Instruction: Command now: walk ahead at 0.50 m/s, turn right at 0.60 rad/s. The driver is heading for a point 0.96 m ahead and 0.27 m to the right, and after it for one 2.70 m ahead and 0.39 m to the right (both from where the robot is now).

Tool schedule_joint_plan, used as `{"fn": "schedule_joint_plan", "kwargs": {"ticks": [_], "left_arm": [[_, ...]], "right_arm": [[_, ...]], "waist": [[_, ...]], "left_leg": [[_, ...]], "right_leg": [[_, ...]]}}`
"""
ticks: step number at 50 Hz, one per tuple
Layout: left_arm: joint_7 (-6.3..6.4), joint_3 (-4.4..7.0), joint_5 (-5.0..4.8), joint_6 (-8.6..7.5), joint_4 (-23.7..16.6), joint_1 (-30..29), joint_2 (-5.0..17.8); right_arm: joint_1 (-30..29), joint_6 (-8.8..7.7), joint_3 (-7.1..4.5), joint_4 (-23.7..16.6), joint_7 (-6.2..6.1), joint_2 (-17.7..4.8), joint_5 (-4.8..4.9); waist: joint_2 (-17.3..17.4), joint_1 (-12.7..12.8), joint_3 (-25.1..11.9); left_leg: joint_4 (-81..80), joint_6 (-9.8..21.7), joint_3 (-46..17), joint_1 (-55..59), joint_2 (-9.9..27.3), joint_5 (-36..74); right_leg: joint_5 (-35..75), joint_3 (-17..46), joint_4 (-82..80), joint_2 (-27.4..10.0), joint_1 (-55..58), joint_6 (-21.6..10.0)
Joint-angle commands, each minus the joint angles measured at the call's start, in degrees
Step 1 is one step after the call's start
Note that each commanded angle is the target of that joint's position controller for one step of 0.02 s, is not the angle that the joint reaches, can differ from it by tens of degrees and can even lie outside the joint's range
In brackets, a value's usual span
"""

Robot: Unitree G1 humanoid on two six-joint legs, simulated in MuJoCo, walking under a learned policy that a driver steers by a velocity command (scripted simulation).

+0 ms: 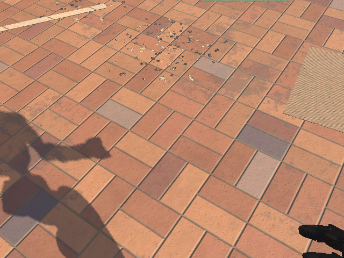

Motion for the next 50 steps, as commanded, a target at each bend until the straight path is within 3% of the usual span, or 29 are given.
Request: {"fn": "schedule_joint_plan", "kwargs": {"ticks": [1,2,3,4,5,6,7,9,12,18,22,24,25,26,27,28,29,30,31,32,33,35,37,42,46,50], "left_arm": [[-0.04,0.29,0.80,-0.64,-4.71,-3.25,3.21],[0.06,-0.70,-0.71,-1.06,-5.95,4.41,0.19],[0.21,-0.09,-0.96,-1.22,-5.12,4.74,5.29],[0.15,0.93,-0.77,-0.92,-5.37,-1.07,8.72],[0.22,1.03,-0.17,-0.61,-6.11,-4.80,8.70],[0.03,1.17,0.44,-0.62,-6.90,-7.14,8.01],[-0.33,1.26,0.17,-0.43,-7.11,-6.94,7.01],[-0.69,0.93,-0.42,0.25,-6.98,-6.23,4.75],[-0.82,0.34,0.17,0.72,-8.34,-9.42,3.09],[-2.73,-0.49,0.13,-0.19,-9.69,-18.06,1.72],[-3.99,-0.30,-0.10,-0.11,-11.75,-22.38,2.41],[-4.14,0.75,0.37,0.18,-11.87,-20.06,4.39],[-4.01,1.81,0.49,0.39,-10.84,-15.13,6.15],[-3.48,3.59,0.32,0.64,-8.08,-5.34,8.95],[-2.26,5.41,-0.04,1.24,-5.89,3.98,13.66],[-2.19,5.62,-0.46,0.46,-6.96,0.64,19.76],[-2.58,4.08,-0.18,-0.51,-8.17,2.26,14.12],[-2.75,3.07,0.33,-1.39,-7.30,0.35,11.37],[-2.69,2.53,0.26,-1.76,-7.39,-2.91,9.96],[-2.55,1.97,0.44,-1.74,-7.91,-6.65,8.35],[-2.28,1.51,1.17,-1.78,-8.72,-8.84,7.38],[-1.77,1.31,1.20,-2.07,-8.39,-9.95,7.03],[-1.07,1.27,1.17,-2.37,-7.01,-8.51,7.48],[-0.35,1.12,0.80,-2.37,-3.45,-3.97,8.21],[-0.45,1.17,0.35,-2.16,-0.57,-0.06,8.65],[-0.11,1.46,0.52,-1.04,0.88,-0.04,9.21]], "right_arm": [[13.40,-1.52,-4.48,-1.71,-0.95,-11.62,-1.19],[19.90,-0.71,-5.69,0.35,-0.94,-16.04,-1.83],[19.94,-0.37,-4.76,0.02,-0.54,-11.59,-0.19],[17.62,0.04,-3.78,-0.59,-0.86,-8.03,-0.02],[14.79,0.53,-3.28,-0.94,-1.05,-6.99,-0.56],[12.88,0.81,-2.90,-0.49,-1.14,-5.89,-0.84],[11.95,0.69,-2.53,-0.22,-1.32,-5.05,-1.19],[11.47,0.29,-2.55,0.62,-1.36,-4.61,-0.70],[12.41,-0.13,-3.41,2.31,-1.46,-7.08,-0.49],[13.86,0.94,-3.92,4.49,-1.96,-9.57,-0.11],[16.10,2.10,-4.59,5.99,-1.93,-11.79,1.10],[15.73,2.78,-5.16,6.02,-2.19,-13.60,1.76],[15.36,3.24,-5.36,5.93,-2.39,-14.28,2.05],[14.86,3.54,-4.98,5.65,-2.63,-13.36,2.13],[16.13,3.29,-3.64,4.56,-2.77,-10.07,0.29],[20.75,1.69,-0.98,0.66,-1.90,-2.50,-1.50],[13.59,-0.24,-1.86,0.22,-1.24,-7.95,0.77],[9.09,-1.21,-2.38,-1.29,-0.94,-9.99,2.48],[8.95,-1.67,-2.05,-0.95,-1.31,-9.05,1.58],[9.29,-1.59,-2.30,-0.32,-1.65,-9.18,0.04],[10.47,-1.00,-2.58,-0.05,-1.56,-9.46,-0.39],[11.60,0.23,-2.46,0.52,-1.39,-8.29,-0.73],[9.89,1.02,-1.90,0.34,-1.37,-6.53,-1.04],[-0.32,0.74,-0.53,-1.65,-0.48,-3.75,-0.40],[-5.18,0.10,-0.77,-3.52,0.51,-5.02,0.25],[-1.56,-0.34,-1.53,-3.43,0.97,-6.57,0.08]], "waist": [[-5.04,-10.32,-11.15],[13.58,-8.02,-19.52],[12.87,-8.67,-17.46],[6.81,-10.13,-9.92],[2.68,-9.45,-5.36],[1.86,-8.41,-1.75],[3.55,-6.89,-0.69],[5.00,-5.92,0.07],[2.92,-6.03,1.11],[1.59,-8.86,2.68],[1.91,-9.35,4.52],[3.41,-6.82,2.17],[3.72,-3.63,-0.91],[2.29,1.64,-5.84],[-4.84,4.92,-11.09],[-19.18,-3.12,-17.06],[-11.46,2.17,-20.53],[-9.18,2.04,-12.02],[-4.67,-0.64,-7.99],[-3.72,-3.04,-5.10],[-5.11,-5.02,-4.27],[-5.15,-6.36,-3.51],[-4.69,-5.95,-2.13],[-5.82,-1.38,0.77],[-5.95,0.54,3.14],[-8.03,-2.06,2.00]], "left_leg": [[-0.33,6.25,-7.22,28.40,9.32,-3.19],[-4.50,15.69,-32.51,48.46,22.50,-15.34],[-8.46,15.71,-41.88,48.22,24.84,-28.09],[-9.63,13.24,-33.69,41.54,22.51,-29.02],[-10.23,11.59,-25.80,34.37,20.16,-22.53],[-11.59,11.16,-20.18,28.32,17.89,-16.12],[-12.91,10.53,-15.71,24.53,16.24,-12.07],[-15.53,10.78,-9.56,21.34,14.72,-8.16],[-17.78,12.30,-4.24,21.62,16.09,-1.50],[-17.94,9.77,7.94,24.60,14.45,4.45],[-15.98,8.29,11.24,29.78,16.56,9.23],[-9.00,7.17,13.61,32.19,16.72,27.68],[-1.19,6.41,15.05,32.05,16.06,36.49],[10.95,4.73,16.85,27.24,14.08,37.65],[29.30,2.09,16.84,12.14,11.61,16.92],[48.07,-0.84,9.55,-11.90,-0.14,-32.55],[52.80,0.07,-1.02,-17.97,0.68,-31.50],[51.09,1.28,-0.53,-21.40,2.85,-25.62],[46.10,1.59,-0.68,-18.38,5.18,-20.77],[41.41,1.02,-0.68,-14.38,6.65,-18.20],[39.29,0.63,-1.13,-10.55,7.58,-16.30],[35.38,-0.92,0.03,-7.93,7.54,-14.65],[30.05,-2.48,1.28,-8.01,7.06,-9.94],[10.34,-2.60,2.59,-3.75,4.36,8.84],[4.15,-0.29,1.79,-6.27,3.43,7.85],[1.14,3.30,3.33,-2.35,1.59,-1.74]], "right_leg": [[18.75,6.32,16.62,-7.62,-11.30,-3.24],[-4.76,-2.04,36.16,0.39,-31.73,1.17],[-8.81,-1.27,45.23,-3.61,-39.97,2.08],[-3.56,-1.79,48.10,-5.86,-42.27,2.62],[0.56,-4.03,47.54,-7.80,-40.79,2.94],[3.34,-4.36,44.88,-9.33,-39.57,2.98],[5.11,-4.52,43.07,-10.91,-36.92,2.80],[6.08,-6.13,40.28,-11.94,-34.83,2.90],[10.05,-6.61,34.48,-12.94,-37.47,3.75],[25.07,-11.01,16.82,-12.08,-34.42,3.16],[21.18,-14.09,9.98,-10.68,-32.35,0.77],[15.09,-17.12,8.51,-7.35,-26.45,-1.62],[13.51,-18.73,7.20,-4.88,-19.58,-3.19],[17.14,-19.25,3.71,-2.26,-5.76,-5.39],[17.49,-6.98,3.04,-9.22,12.15,-8.86],[5.06,26.85,-3.97,-23.06,27.53,-19.79],[-1.03,33.63,-11.08,-24.76,27.89,-19.48],[4.05,25.69,-11.83,-23.34,21.77,-16.84],[10.08,19.39,-11.55,-20.93,13.52,-15.05],[16.41,14.17,-11.92,-18.69,6.14,-13.81],[20.59,11.55,-13.08,-17.26,1.27,-13.53],[26.47,8.33,-14.73,-16.30,-3.54,-13.96],[30.96,4.10,-15.69,-15.18,-6.52,-13.70],[25.23,-1.55,-16.04,-12.23,-8.37,-9.69],[23.52,1.86,-13.49,-15.95,-1.22,-9.47],[36.46,3.55,-7.54,-18.15,5.65,-7.44]]}}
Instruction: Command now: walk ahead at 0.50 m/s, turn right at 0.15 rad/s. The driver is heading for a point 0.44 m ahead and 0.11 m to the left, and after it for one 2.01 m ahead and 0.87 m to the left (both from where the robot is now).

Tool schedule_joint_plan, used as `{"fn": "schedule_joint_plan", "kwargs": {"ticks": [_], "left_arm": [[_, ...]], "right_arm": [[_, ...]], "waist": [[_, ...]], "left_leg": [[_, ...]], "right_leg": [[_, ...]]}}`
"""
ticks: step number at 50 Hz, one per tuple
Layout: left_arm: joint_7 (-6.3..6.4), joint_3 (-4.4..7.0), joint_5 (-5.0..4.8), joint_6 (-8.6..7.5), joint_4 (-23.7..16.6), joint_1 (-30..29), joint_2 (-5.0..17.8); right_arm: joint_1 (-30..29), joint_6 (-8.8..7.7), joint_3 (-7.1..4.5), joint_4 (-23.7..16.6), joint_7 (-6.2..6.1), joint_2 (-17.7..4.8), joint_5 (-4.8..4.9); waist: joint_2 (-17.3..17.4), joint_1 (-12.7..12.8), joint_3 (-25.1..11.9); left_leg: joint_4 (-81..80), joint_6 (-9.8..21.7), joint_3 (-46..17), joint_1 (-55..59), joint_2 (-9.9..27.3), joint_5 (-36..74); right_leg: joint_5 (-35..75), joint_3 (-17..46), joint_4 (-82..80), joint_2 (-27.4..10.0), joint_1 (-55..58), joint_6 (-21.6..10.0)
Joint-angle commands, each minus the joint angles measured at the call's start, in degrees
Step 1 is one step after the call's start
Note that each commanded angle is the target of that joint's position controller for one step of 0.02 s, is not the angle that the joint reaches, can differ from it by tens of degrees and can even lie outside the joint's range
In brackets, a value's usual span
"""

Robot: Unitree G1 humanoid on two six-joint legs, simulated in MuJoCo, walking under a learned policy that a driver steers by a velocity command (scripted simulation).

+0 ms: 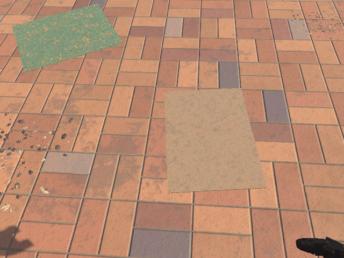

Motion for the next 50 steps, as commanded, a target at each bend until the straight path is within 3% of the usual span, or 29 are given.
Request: {"fn": "schedule_joint_plan", "kwargs": {"ticks": [1,2,3,4,5,6,7,8,9,12,15,19,23,25,26,27,28,29,30,31,32,34,37,43,46,47,48,49,50], "left_arm": [[0.41,2.48,0.00,0.27,-1.80,-0.18,9.41],[0.41,1.80,0.49,0.35,-2.35,-0.75,8.05],[0.30,0.54,0.77,-0.17,-3.41,4.13,4.33],[0.10,-0.26,0.18,-1.06,-2.47,8.15,2.40],[-0.18,0.81,-0.72,-1.44,-2.93,2.59,7.64],[-0.29,1.10,-1.04,-1.70,-4.49,-3.18,8.73],[-0.24,0.99,-0.31,-1.93,-5.28,-6.49,8.22],[-0.26,1.19,0.24,-1.88,-5.27,-6.88,7.47],[-0.30,1.15,0.27,-1.65,-4.86,-5.47,6.48],[-0.12,0.60,0.53,-0.89,-4.45,-4.88,3.97],[-0.18,0.04,0.94,-1.18,-5.91,-10.41,2.86],[-1.19,-0.63,0.47,-2.08,-7.41,-18.27,1.50],[-2.40,-0.11,1.01,-3.35,-9.17,-22.56,2.53],[-2.45,0.83,1.59,-3.79,-7.90,-18.30,4.67],[-2.06,1.59,2.07,-3.96,-6.17,-12.87,6.27],[-1.42,2.52,2.89,-4.06,-5.22,-7.08,9.87],[-0.52,3.22,4.16,-3.04,-5.36,-2.60,13.61],[-0.46,2.52,2.58,-1.76,-6.05,-1.71,10.76],[-0.32,1.93,1.85,-0.67,-6.54,-4.25,8.36],[0.07,1.39,1.41,-0.08,-6.45,-7.75,6.59],[0.16,0.78,1.15,0.20,-5.91,-11.29,4.91],[0.00,1.02,2.28,0.28,-5.49,-17.05,5.36],[0.26,1.61,2.61,-0.32,-4.76,-20.36,6.25],[1.09,2.57,1.18,1.10,-2.14,-19.72,8.94],[0.97,2.85,-0.21,2.21,-0.83,-19.86,9.60],[0.94,2.61,-0.42,2.59,0.16,-18.08,8.22],[0.79,2.12,0.30,3.06,1.25,-15.12,5.75],[0.76,1.48,2.57,3.18,-1.23,-15.78,3.98],[1.23,2.21,2.42,3.03,-2.52,-21.73,6.32]], "right_arm": [[2.24,-1.33,-2.98,-3.26,-0.21,-8.10,-0.16],[10.41,-1.44,-3.92,-1.58,-0.53,-10.37,-0.57],[18.71,-1.44,-5.05,-0.66,-0.83,-14.96,-1.58],[22.88,-0.88,-5.07,1.51,-0.24,-13.91,-0.47],[21.49,-0.61,-3.83,1.35,-0.39,-9.67,0.89],[17.09,-0.16,-3.32,0.78,-0.73,-8.35,0.72],[13.86,0.20,-2.92,0.37,-0.87,-7.63,0.03],[12.11,0.15,-2.48,0.14,-0.86,-6.58,-0.61],[11.35,-0.05,-2.20,0.12,-0.86,-5.98,-0.97],[11.81,-0.67,-2.39,1.20,-0.96,-6.79,-0.13],[13.42,-0.33,-2.89,2.40,-1.53,-8.56,0.10],[17.15,0.42,-3.03,4.19,-1.98,-9.61,0.76],[20.76,2.34,-3.05,6.43,-2.68,-9.68,0.91],[18.97,2.96,-3.45,6.07,-3.20,-10.66,1.06],[17.30,3.04,-3.37,5.36,-3.35,-10.46,1.16],[16.94,2.74,-2.65,3.75,-3.35,-8.39,0.28],[23.61,2.15,-0.90,3.03,-3.08,-2.81,-0.66],[27.48,2.16,-0.95,3.86,-2.87,-5.00,0.57],[23.92,2.80,-2.62,3.64,-2.91,-9.77,1.86],[19.45,3.69,-2.85,2.42,-3.32,-9.34,2.04],[18.15,5.03,-2.97,2.30,-3.78,-8.45,1.49],[20.22,8.00,-3.11,2.25,-4.66,-6.48,1.02],[19.94,9.19,-3.24,0.97,-4.89,-5.23,0.39],[12.99,9.38,-3.49,-2.88,-2.92,-6.40,0.30],[13.90,9.49,-4.10,-3.16,-2.19,-6.63,0.06],[15.07,9.36,-4.68,-2.74,-2.35,-7.57,-0.31],[16.09,9.10,-5.80,-3.04,-2.96,-11.33,-0.52],[14.51,8.92,-6.93,-5.44,-3.96,-18.00,-0.69],[16.82,7.53,-6.42,-5.59,-3.40,-16.57,-2.32]], "waist": [[-8.14,-4.86,-1.91],[-6.95,-8.69,-8.78],[2.41,-9.38,-18.80],[14.56,-9.02,-23.59],[7.96,-10.62,-16.38],[3.46,-10.01,-8.54],[0.31,-8.62,-3.61],[0.28,-6.93,-1.24],[1.70,-5.46,-1.33],[2.58,-4.30,-1.09],[1.10,-5.58,0.03],[1.00,-8.65,1.32],[1.84,-8.92,1.48],[3.26,-5.81,-1.26],[2.81,-2.70,-4.36],[-0.57,-0.60,-10.89],[-13.88,-1.49,-20.41],[-18.35,-0.74,-30.30],[-12.68,-0.22,-25.40],[-10.11,-1.32,-18.26],[-8.57,-2.93,-12.17],[-11.51,-6.69,-6.72],[-10.85,-7.98,-5.50],[-9.30,-5.87,-6.54],[-8.36,-7.16,-5.63],[-6.38,-7.19,-5.25],[3.12,-6.33,-3.42],[18.93,-4.46,-1.16],[12.81,-9.04,-4.21]], "left_leg": [[-2.84,3.59,2.43,8.83,-2.16,-4.09],[-0.82,6.19,0.25,22.47,0.78,-0.57],[0.59,13.54,-17.85,45.20,13.21,-2.24],[-8.17,18.52,-39.27,54.68,20.61,-15.33],[-11.11,16.07,-38.35,50.67,19.46,-26.12],[-12.67,13.93,-30.78,42.33,17.64,-25.65],[-14.36,13.16,-25.14,34.15,15.36,-20.38],[-15.97,12.82,-21.43,28.76,13.39,-15.21],[-17.31,12.63,-18.93,25.80,12.01,-11.53],[-20.05,13.72,-12.89,22.74,10.86,-2.85],[-21.34,13.12,-7.98,23.33,9.77,2.66],[-21.30,11.05,-3.38,23.78,7.97,2.26],[-13.68,9.20,-5.67,28.89,9.03,13.92],[-7.75,7.17,-7.53,30.25,8.89,17.57],[-1.97,5.41,-6.72,28.58,6.57,20.00],[8.56,2.79,-4.99,21.76,2.79,10.81],[30.01,-1.60,-1.64,2.14,-3.89,-22.66],[41.52,-2.72,-5.80,-2.34,-4.72,-44.35],[45.19,-3.17,-6.42,-5.29,-1.87,-41.33],[44.72,-3.65,-3.97,-8.21,0.00,-37.46],[42.39,-4.47,-3.01,-7.41,1.63,-34.65],[38.72,-5.47,-1.14,1.57,2.60,-30.05],[32.01,-4.86,0.16,5.87,3.20,-24.12],[17.93,-1.93,1.99,10.21,3.62,-18.46],[6.72,0.76,4.96,15.41,1.38,-15.47],[2.43,2.36,4.59,18.60,0.01,-12.74],[-5.71,5.37,-4.41,21.58,4.77,-1.05],[-10.21,15.08,-25.71,25.89,18.17,9.75],[-12.13,19.95,-29.06,23.40,19.80,7.68]], "right_leg": [[43.50,7.32,6.03,-15.02,0.46,-5.94],[44.80,4.77,16.71,-12.03,-4.09,-4.18],[27.71,1.38,36.62,-5.33,-21.93,-0.45],[-10.72,1.69,50.23,0.80,-35.91,2.05],[-9.88,4.08,55.14,-2.58,-42.60,1.80],[-4.50,1.29,54.23,-5.60,-44.54,1.63],[-0.21,-0.82,51.01,-7.89,-43.27,1.70],[2.72,-1.19,47.75,-9.73,-40.99,1.88],[4.43,-1.29,45.91,-10.80,-37.94,2.12],[6.71,-2.89,40.31,-11.86,-37.04,3.58],[15.84,-3.80,30.09,-12.29,-38.86,4.75],[26.93,-6.06,16.32,-10.01,-34.61,4.70],[26.74,-5.40,8.74,-6.58,-31.36,3.48],[26.07,-4.92,5.74,-5.41,-24.94,1.96],[31.03,-5.88,2.97,-5.13,-16.41,0.59],[49.25,-2.02,6.49,-11.26,-2.64,-1.87],[70.64,13.21,12.22,-28.34,19.61,-10.87],[67.05,21.15,11.41,-33.31,22.99,-15.45],[56.11,16.17,8.43,-29.88,16.58,-13.69],[46.97,11.70,6.04,-26.96,9.73,-11.69],[40.20,7.76,2.79,-24.65,0.81,-10.76],[28.74,1.73,-3.68,-21.90,-15.14,-9.76],[26.22,-3.91,-6.54,-22.00,-20.24,-10.32],[21.82,-7.64,-5.21,-24.53,-15.15,-9.15],[16.97,-9.69,-0.17,-23.77,-13.88,-5.59],[12.43,-11.35,4.00,-21.60,-15.22,-2.85],[5.19,-16.20,15.04,-16.45,-19.87,1.99],[-13.35,-18.57,31.37,-6.55,-36.18,8.28],[-16.88,-7.73,42.51,-4.69,-38.39,7.66]]}}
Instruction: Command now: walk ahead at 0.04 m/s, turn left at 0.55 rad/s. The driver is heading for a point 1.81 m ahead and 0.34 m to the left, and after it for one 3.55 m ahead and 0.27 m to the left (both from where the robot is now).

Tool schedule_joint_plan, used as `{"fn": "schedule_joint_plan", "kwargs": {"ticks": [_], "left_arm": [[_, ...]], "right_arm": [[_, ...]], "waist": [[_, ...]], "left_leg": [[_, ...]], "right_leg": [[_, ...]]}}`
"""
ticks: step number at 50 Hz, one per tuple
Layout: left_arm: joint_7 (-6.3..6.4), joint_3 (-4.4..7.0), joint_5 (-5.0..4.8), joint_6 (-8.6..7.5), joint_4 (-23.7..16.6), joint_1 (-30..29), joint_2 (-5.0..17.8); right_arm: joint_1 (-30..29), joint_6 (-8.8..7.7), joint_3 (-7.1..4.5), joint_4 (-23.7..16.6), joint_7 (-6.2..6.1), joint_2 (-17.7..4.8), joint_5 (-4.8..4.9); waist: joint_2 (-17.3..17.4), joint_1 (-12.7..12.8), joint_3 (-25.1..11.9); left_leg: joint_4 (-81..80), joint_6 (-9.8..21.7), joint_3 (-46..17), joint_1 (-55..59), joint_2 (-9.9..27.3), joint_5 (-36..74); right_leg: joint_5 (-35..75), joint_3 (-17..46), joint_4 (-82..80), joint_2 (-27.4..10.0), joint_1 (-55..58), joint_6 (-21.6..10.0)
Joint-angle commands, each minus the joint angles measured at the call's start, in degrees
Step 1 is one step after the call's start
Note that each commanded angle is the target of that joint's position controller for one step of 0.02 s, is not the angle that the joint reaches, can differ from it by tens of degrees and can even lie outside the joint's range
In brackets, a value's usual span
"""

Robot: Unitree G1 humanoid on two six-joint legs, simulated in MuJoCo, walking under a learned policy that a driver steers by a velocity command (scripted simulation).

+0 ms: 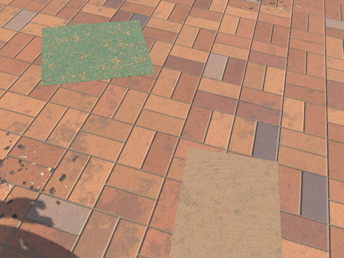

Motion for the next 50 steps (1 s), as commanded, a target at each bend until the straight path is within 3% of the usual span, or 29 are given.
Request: {"fn": "schedule_joint_plan", "kwargs": {"ticks": [1,2,3,4,6,10,16,19,20,21,22,23,24,25,26,29,32,35,37,38,39,40,41,42,44,50], "left_arm": [[0.54,1.59,-0.25,-0.36,-5.76,-4.75,5.79],[0.88,1.87,-0.59,-0.23,-4.55,-2.88,5.78],[1.31,2.21,-0.12,-0.19,-3.66,-2.17,6.49],[1.42,2.37,0.20,-0.25,-3.40,-1.92,6.60],[1.13,2.19,-0.23,-0.61,-3.26,-1.20,5.56],[0.65,1.25,-0.66,-0.99,-3.73,-3.26,3.71],[-0.66,1.40,-1.21,-1.74,-3.62,-2.01,5.24],[-1.34,1.78,-1.15,-2.48,-2.68,2.14,5.64],[-1.28,2.33,-0.76,-2.53,-2.10,4.14,7.19],[-0.89,3.16,0.23,-2.19,-2.40,5.30,11.07],[-0.80,3.64,1.66,-1.74,-2.26,3.77,14.13],[-0.57,2.74,1.74,-2.04,-4.10,1.35,10.63],[-0.18,1.87,1.20,-2.07,-4.91,-1.19,7.56],[-0.01,1.51,0.42,-1.94,-5.13,-2.91,6.56],[0.14,1.23,-0.40,-1.91,-5.05,-2.86,6.06],[0.50,1.07,-0.27,-1.20,-3.87,0.51,6.60],[0.34,1.24,-0.35,-0.66,-3.51,0.94,7.77],[-0.35,1.44,-0.87,-0.28,-2.62,2.11,9.42],[-0.57,0.82,-1.74,-0.29,-1.96,1.72,8.65],[-0.74,0.21,-1.79,-0.76,-0.79,4.30,7.18],[-1.19,-0.78,0.08,-1.51,-0.91,5.84,4.72],[-1.40,-1.64,0.95,-2.20,-0.93,7.72,1.71],[-1.02,-1.40,1.04,-2.07,-0.85,4.25,4.16],[-0.98,-1.19,0.84,-1.98,-0.92,2.54,5.27],[-0.48,-0.96,0.59,-1.48,0.18,2.33,6.25],[-0.25,-1.17,0.21,-1.25,3.51,4.22,5.62]], "right_arm": [[5.21,-2.92,-3.25,-3.74,-0.23,-13.31,-1.70],[1.79,-3.56,-3.06,-4.24,-0.41,-11.90,-0.54],[-0.77,-3.52,-2.46,-4.85,-0.72,-9.87,0.49],[-2.03,-3.36,-1.99,-5.34,-1.15,-9.04,0.70],[-1.57,-3.06,-1.73,-5.91,-1.63,-8.52,0.45],[-0.07,-2.40,-2.40,-6.32,-2.28,-9.71,0.95],[-1.68,-1.43,-2.79,-7.43,-1.43,-10.32,1.03],[-4.35,-0.94,-2.64,-8.04,-1.44,-9.86,2.00],[-4.09,-0.87,-2.37,-8.18,-1.61,-8.82,2.11],[-1.83,-0.89,-1.57,-8.24,-1.52,-5.83,1.45],[-0.85,-1.34,-1.92,-9.96,-1.41,-6.40,1.81],[0.23,-1.77,-3.29,-8.65,-1.36,-11.27,0.77],[0.66,-1.64,-4.05,-7.29,-1.16,-12.46,1.16],[1.50,-1.10,-3.90,-6.01,-1.33,-10.88,1.05],[1.40,-0.72,-3.49,-5.81,-1.45,-9.41,0.80],[-1.31,-0.75,-1.94,-6.93,-1.24,-5.63,1.42],[-3.62,-0.99,-0.53,-7.82,-0.96,-3.46,0.87],[-3.20,-1.05,-0.40,-7.36,-0.73,-4.16,1.16],[0.61,-1.13,-0.54,-5.15,-0.61,-4.00,0.98],[0.63,-1.12,-0.68,-5.12,-0.75,-5.18,0.66],[1.31,-1.03,-1.10,-5.67,-1.27,-8.32,0.30],[-2.49,-0.98,-0.80,-6.17,-1.26,-9.35,-0.77],[-4.24,-1.62,0.15,-6.67,-0.51,-5.10,-0.92],[-4.49,-2.22,0.58,-5.92,-0.03,-3.79,-1.14],[-3.34,-3.05,0.33,-4.89,0.21,-5.14,-1.12],[-2.71,-3.42,0.93,-3.19,-0.14,-3.88,-0.66]], "waist": [[12.67,-2.38,-6.02],[9.46,-0.48,-5.90],[8.16,0.26,-6.30],[8.49,0.91,-6.99],[8.09,1.20,-8.95],[8.61,-0.37,-8.85],[10.80,-0.79,-7.79],[10.28,1.83,-8.26],[8.54,2.17,-8.76],[-1.71,0.68,-9.91],[-16.24,-1.32,-6.36],[-11.05,-0.57,-5.88],[-7.48,-1.35,-5.38],[-5.94,-1.99,-4.38],[-6.08,-1.23,-3.69],[-7.06,0.72,-3.95],[-9.10,2.10,-5.64],[-10.22,2.75,-5.78],[-8.68,0.40,-5.19],[-6.67,0.49,-5.21],[1.12,1.81,-8.37],[11.95,5.17,-8.38],[9.34,2.53,-7.63],[8.28,2.21,-6.47],[8.52,1.13,-4.17],[5.14,1.44,-2.73]], "left_leg": [[-19.26,16.01,-26.67,12.78,17.32,23.51],[-18.28,12.66,-22.87,12.96,14.46,21.03],[-17.74,10.42,-20.93,13.12,13.06,20.72],[-17.28,9.84,-19.44,11.91,11.97,23.79],[-16.67,10.01,-18.35,12.92,10.59,27.07],[-15.76,10.25,-20.16,15.12,9.54,23.00],[-14.88,10.58,-27.07,11.46,8.52,20.46],[-11.67,7.92,-28.58,10.52,5.84,20.57],[-9.33,5.45,-27.17,6.93,3.60,14.95],[1.17,2.17,-20.60,-0.75,-1.86,-0.43],[11.83,-1.23,-9.74,-12.30,-10.05,-18.99],[24.17,-3.57,-10.68,-13.17,-5.58,-18.84],[28.44,-4.26,-10.83,-12.32,-5.08,-15.16],[30.54,-5.28,-10.38,-12.36,-4.94,-12.38],[32.29,-6.12,-10.50,-13.94,-5.09,-9.91],[26.43,-7.39,-7.46,-12.70,-4.96,-7.58],[13.04,-7.59,-4.68,-5.95,-2.40,-8.21],[1.13,-6.91,-1.21,2.02,-2.34,-5.94],[-13.99,-4.78,0.39,10.12,-3.28,5.73],[-18.88,-3.08,-2.15,15.80,-1.93,12.15],[-17.13,-0.91,-11.11,23.20,5.79,27.05],[-14.56,4.86,-16.04,18.39,11.79,29.91],[-15.22,6.79,-15.62,13.70,10.43,21.85],[-15.26,4.89,-13.54,13.22,7.37,15.07],[-15.60,2.51,-12.04,11.66,4.96,12.50],[-15.36,1.61,-10.79,10.53,3.55,13.39]], "right_leg": [[-10.80,10.61,24.51,4.58,-17.43,0.17],[-5.64,11.63,24.16,3.60,-17.78,-0.41],[-2.41,12.11,22.99,3.14,-17.75,-0.42],[-0.11,11.96,23.41,3.52,-15.49,-0.08],[2.79,12.00,21.64,4.71,-13.36,0.58],[4.56,12.96,8.28,5.73,-10.93,1.89],[2.83,13.45,-3.48,7.45,-2.24,1.27],[10.72,12.44,-17.62,7.49,5.53,-0.50],[16.60,13.83,-21.82,4.22,11.49,-1.95],[21.38,23.63,-23.57,-7.07,18.30,-6.25],[31.01,36.53,-25.29,-16.78,16.83,-16.10],[32.01,36.26,-25.05,-19.28,14.56,-19.56],[30.79,30.53,-24.01,-15.44,13.23,-17.56],[28.51,25.73,-23.24,-11.50,13.04,-15.10],[29.17,23.89,-22.91,-10.40,14.04,-14.65],[33.13,18.95,-22.76,-8.08,16.50,-15.41],[34.07,16.82,-21.73,-8.15,17.67,-15.32],[35.21,17.19,-20.66,-8.91,15.84,-15.35],[33.11,16.27,-18.21,-7.71,13.15,-13.17],[29.07,15.61,-17.42,-6.55,10.00,-9.88],[20.06,12.34,-12.22,-3.16,5.51,-5.23],[5.78,8.07,-12.74,1.15,4.54,-1.21],[6.76,9.16,-14.29,0.87,8.59,0.35],[11.20,8.77,-15.25,1.20,9.28,0.78],[14.59,8.51,-15.24,1.41,9.45,1.09],[16.58,8.76,-17.46,0.90,11.65,0.87]]}}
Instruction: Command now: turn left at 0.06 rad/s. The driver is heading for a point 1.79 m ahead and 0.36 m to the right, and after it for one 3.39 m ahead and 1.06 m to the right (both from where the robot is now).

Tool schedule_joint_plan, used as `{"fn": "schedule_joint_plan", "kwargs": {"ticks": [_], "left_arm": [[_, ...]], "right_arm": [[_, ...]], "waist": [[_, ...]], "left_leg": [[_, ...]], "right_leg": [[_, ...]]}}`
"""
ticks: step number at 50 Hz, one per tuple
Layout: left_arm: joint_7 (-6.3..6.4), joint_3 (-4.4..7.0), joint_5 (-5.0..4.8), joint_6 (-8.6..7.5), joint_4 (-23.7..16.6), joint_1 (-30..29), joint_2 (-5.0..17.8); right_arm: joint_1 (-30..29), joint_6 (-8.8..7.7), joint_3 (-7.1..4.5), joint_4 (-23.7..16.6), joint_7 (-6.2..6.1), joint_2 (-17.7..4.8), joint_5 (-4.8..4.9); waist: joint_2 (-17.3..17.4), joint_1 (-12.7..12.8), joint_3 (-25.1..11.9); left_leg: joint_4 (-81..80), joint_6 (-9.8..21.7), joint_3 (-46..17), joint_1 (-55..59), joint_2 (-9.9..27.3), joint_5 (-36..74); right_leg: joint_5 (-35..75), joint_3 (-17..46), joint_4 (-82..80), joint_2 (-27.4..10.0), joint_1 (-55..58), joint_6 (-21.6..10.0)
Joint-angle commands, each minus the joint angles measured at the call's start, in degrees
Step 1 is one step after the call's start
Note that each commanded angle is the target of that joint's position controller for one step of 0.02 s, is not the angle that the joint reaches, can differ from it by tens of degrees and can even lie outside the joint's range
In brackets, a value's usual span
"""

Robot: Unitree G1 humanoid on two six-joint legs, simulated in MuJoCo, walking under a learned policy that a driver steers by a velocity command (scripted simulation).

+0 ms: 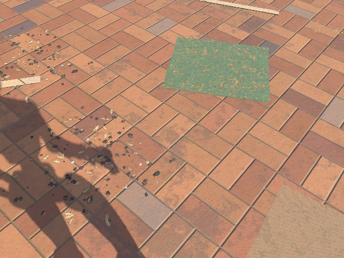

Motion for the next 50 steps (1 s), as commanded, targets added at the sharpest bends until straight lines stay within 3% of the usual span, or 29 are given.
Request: {"fn": "schedule_joint_plan", "kwargs": {"ticks": [1,3,5,7,9,12,13,14,15,16,17,18,20,22,26,29,32,35,37,38,39,40,41,42,43,44,45,48,50], "left_arm": [[0.37,1.36,-0.11,-0.57,-1.34,-0.55,6.26],[0.60,1.32,-0.47,-0.49,-0.26,-0.04,5.73],[0.59,1.42,-1.09,-1.04,-1.13,-2.04,5.65],[0.05,1.59,-1.86,-2.43,-2.80,-4.75,6.03],[-0.98,1.87,-2.84,-3.84,-3.19,-4.66,6.46],[-2.41,1.62,-2.67,-5.20,-0.64,-0.06,5.43],[-2.67,1.77,-2.23,-5.34,1.76,4.58,5.06],[-2.64,2.19,-1.78,-5.15,4.23,9.65,5.49],[-2.35,2.71,-1.73,-5.06,5.68,15.14,7.12],[-1.91,3.96,-1.66,-5.09,5.21,19.15,14.05],[-2.22,3.65,-0.57,-5.70,4.20,17.50,14.07],[-2.02,2.81,-0.84,-6.23,2.64,12.89,11.13],[-1.86,1.95,-0.91,-6.45,0.97,8.85,8.33],[-1.80,1.14,-0.68,-6.19,0.98,9.75,6.22],[-1.08,0.86,-0.62,-5.55,1.65,12.86,6.75],[-0.30,0.65,-0.71,-4.98,1.75,14.24,7.09],[-0.01,0.73,-1.09,-4.60,2.68,17.37,7.52],[0.03,1.17,-1.50,-3.96,3.30,18.60,7.85],[0.25,1.83,-1.42,-3.64,2.88,17.53,9.22],[0.39,2.26,-1.21,-3.30,2.65,17.06,10.16],[0.48,2.25,-0.75,-2.66,2.16,15.61,10.04],[0.65,1.63,-0.07,-2.69,0.69,14.87,8.53],[-0.09,-0.76,0.44,-3.60,-0.35,23.24,-0.08],[-0.64,0.40,-0.81,-4.93,2.38,23.48,5.00],[-0.85,1.77,-2.71,-5.33,-0.23,17.00,8.65],[-0.52,1.58,-2.70,-5.45,-1.39,12.71,7.81],[-0.05,1.72,-2.06,-5.05,-1.64,10.97,6.62],[0.71,1.30,-1.17,-2.56,-0.86,14.75,2.17],[1.18,1.13,-0.57,-1.71,-2.02,13.58,1.70]], "right_arm": [[-0.18,-0.73,-2.38,-2.59,-0.31,-8.34,0.07],[0.89,-0.37,-2.73,-1.76,-0.64,-9.11,0.36],[3.59,-0.02,-3.72,-0.94,-0.87,-12.12,0.96],[6.45,-0.77,-4.08,0.18,-1.13,-12.93,1.34],[6.72,-2.03,-4.11,0.63,-1.22,-11.96,1.73],[1.35,-2.24,-4.22,-0.43,-0.91,-12.08,2.88],[-0.19,-1.98,-4.26,-0.57,-0.79,-12.11,3.01],[0.19,-1.93,-3.88,-0.42,-0.68,-10.53,2.46],[-0.15,-2.20,-2.83,-0.69,-0.43,-7.06,1.83],[-0.54,-3.00,-1.82,-3.13,-0.41,-3.58,1.35],[-0.25,-3.99,-2.96,-3.64,-0.90,-7.38,3.26],[0.95,-4.72,-3.53,-2.89,-0.79,-9.53,4.39],[1.37,-5.55,-3.87,-1.22,-0.40,-9.94,3.05],[0.35,-5.60,-3.98,-0.88,0.20,-8.98,2.11],[-3.56,-5.19,-3.24,-2.20,0.88,-6.13,2.05],[-9.77,-5.66,-2.24,-4.08,1.59,-4.16,2.38],[-14.91,-6.15,-1.85,-5.54,2.62,-3.84,2.77],[-17.74,-6.71,-1.83,-6.73,3.56,-4.54,2.97],[-14.85,-6.87,-2.62,-6.17,3.66,-6.69,2.72],[-10.43,-6.68,-3.42,-5.00,3.33,-8.46,2.58],[-0.97,-6.52,-4.61,-2.14,2.77,-10.66,2.40],[9.19,-6.26,-5.17,0.49,1.94,-12.84,1.22],[12.74,-6.25,-5.83,1.94,1.86,-17.72,-0.56],[13.27,-5.80,-4.73,2.16,1.84,-12.21,0.01],[6.71,-5.56,-3.83,1.89,1.68,-10.61,0.79],[2.49,-5.64,-3.23,2.00,1.68,-8.51,1.24],[-0.12,-5.88,-2.81,2.46,1.91,-7.19,1.32],[-3.28,-6.94,-2.42,4.26,2.47,-6.21,0.18],[-5.05,-7.22,-2.40,5.79,2.29,-7.10,-0.33]], "waist": [[4.65,-0.87,-2.05],[5.19,-1.55,-2.58],[8.85,-3.48,1.21],[11.88,-4.65,4.36],[11.84,-4.06,4.33],[7.81,-0.26,1.58],[7.17,2.18,-0.16],[5.76,3.93,-1.71],[0.77,5.63,-2.44],[-14.13,5.84,-3.30],[-12.53,5.34,-0.85],[-8.21,3.12,3.80],[-5.06,1.39,4.92],[-4.80,1.17,3.65],[-3.40,1.82,2.70],[-3.50,3.42,4.18],[-3.17,4.65,6.19],[-3.52,3.70,6.75],[-5.11,0.46,3.16],[-6.42,-2.31,-0.67],[-6.20,-7.54,-6.56],[-4.26,-11.49,-14.42],[12.58,-6.47,-25.22],[10.34,-8.45,-30.85],[8.87,-6.69,-18.91],[4.68,-4.90,-11.49],[1.74,-2.91,-7.13],[3.96,1.47,-5.89],[5.69,2.65,-5.68]], "left_leg": [[-7.40,2.54,-7.90,0.82,6.64,12.24],[-9.67,3.65,-8.90,1.03,6.25,-3.72],[-15.17,7.47,-16.74,0.78,10.53,-23.30],[-19.21,11.10,-25.19,0.79,16.22,-26.50],[-19.48,12.39,-27.03,4.42,19.04,-21.62],[-17.21,9.29,-16.86,-0.35,14.30,-11.03],[-14.37,8.02,-12.58,-5.07,11.68,-8.83],[-9.93,6.68,-9.46,-9.71,9.09,-8.41],[0.31,3.99,-5.04,-15.89,5.35,-7.96],[20.19,-0.81,2.33,-26.40,-1.32,-13.00],[31.44,-0.64,-3.06,-32.70,-1.11,-18.44],[35.71,0.51,-5.32,-37.18,2.54,-12.92],[34.69,1.42,-3.55,-37.70,6.03,-2.30],[31.28,0.81,-2.09,-34.24,7.47,4.41],[23.71,-1.67,1.28,-33.69,7.01,11.47],[12.06,-2.28,3.56,-28.81,5.61,18.57],[4.85,-1.69,4.46,-26.68,4.24,21.45],[0.94,0.54,4.01,-26.66,3.37,18.88],[0.17,2.76,4.82,-21.03,1.22,15.29],[0.78,4.12,5.78,-15.04,-0.51,13.05],[-1.38,6.01,6.81,-2.95,-1.78,16.08],[2.16,8.95,-0.33,17.04,5.40,24.25],[1.44,20.25,-28.11,40.42,23.58,31.62],[-4.20,22.00,-37.12,38.69,25.90,35.36],[-5.42,18.69,-25.06,27.96,23.28,39.02],[-6.73,16.33,-16.48,18.59,20.05,43.99],[-9.01,14.61,-11.95,10.71,17.34,44.76],[-14.15,13.91,-4.52,-3.03,13.96,46.26],[-14.76,13.90,-0.83,-6.73,12.60,48.25]], "right_leg": [[7.98,0.58,-2.06,-0.19,0.04,-0.46],[0.45,-2.32,0.80,1.98,-1.26,-0.58],[-7.22,-4.24,8.18,4.06,-10.05,-1.68],[-12.27,-0.93,16.22,2.15,-17.11,-4.23],[-16.69,2.13,20.52,-0.65,-22.45,-7.07],[-6.76,-0.97,8.15,0.64,-9.70,-8.76],[2.07,-3.73,2.81,3.02,0.02,-8.13],[4.58,-4.45,1.90,4.91,8.32,-7.05],[-0.08,2.84,-1.52,0.15,15.10,-8.14],[-13.31,26.45,-12.12,-14.01,19.22,-14.60],[-24.39,40.64,-17.75,-19.53,15.91,-20.75],[-27.63,37.42,-18.08,-18.57,14.41,-20.00],[-16.58,26.68,-17.94,-13.85,13.28,-16.05],[-3.02,18.11,-18.28,-10.11,12.27,-13.77],[18.20,9.16,-18.39,-7.57,12.17,-13.88],[20.45,4.75,-19.90,-5.62,8.69,-12.89],[20.03,4.13,-20.49,-7.00,9.83,-13.43],[26.53,3.91,-17.61,-9.65,15.30,-13.61],[43.47,3.38,-11.88,-10.57,18.71,-12.64],[54.32,3.01,-6.10,-10.45,19.89,-12.15],[60.95,1.21,5.20,-8.12,17.84,-10.42],[49.65,1.62,19.86,-6.14,4.93,-8.55],[0.96,1.08,45.45,6.37,-18.60,-4.07],[-20.12,11.09,53.81,8.73,-21.27,-4.00],[-18.03,9.99,54.49,4.92,-24.49,-4.10],[-14.70,7.10,51.00,1.85,-24.61,-3.78],[-12.17,5.35,47.01,0.19,-23.43,-3.25],[-6.81,4.06,38.47,-1.47,-12.52,-1.74],[-3.75,3.41,29.12,-1.61,-9.93,-0.75]]}}
Keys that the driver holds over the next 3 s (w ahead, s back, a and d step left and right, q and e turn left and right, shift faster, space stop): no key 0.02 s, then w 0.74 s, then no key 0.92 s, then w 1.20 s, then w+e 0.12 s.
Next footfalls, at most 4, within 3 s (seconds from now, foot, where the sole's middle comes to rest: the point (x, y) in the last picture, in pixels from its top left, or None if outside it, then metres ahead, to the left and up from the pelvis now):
0.30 right None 0.08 -0.14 -0.78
0.80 left None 0.46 0.06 -0.77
1.20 right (225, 253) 0.54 -0.18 -0.77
2.34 right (221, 184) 0.85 -0.18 -0.77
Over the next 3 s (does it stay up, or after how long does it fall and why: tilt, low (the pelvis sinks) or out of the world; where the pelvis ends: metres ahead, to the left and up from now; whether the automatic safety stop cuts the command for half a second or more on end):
stays up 1.01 -0.02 -0.01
